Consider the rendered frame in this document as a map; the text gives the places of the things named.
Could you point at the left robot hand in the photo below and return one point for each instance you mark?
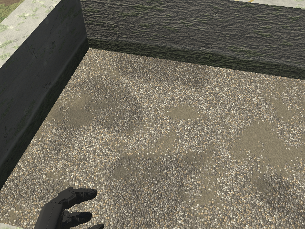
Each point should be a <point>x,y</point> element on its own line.
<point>54,216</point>

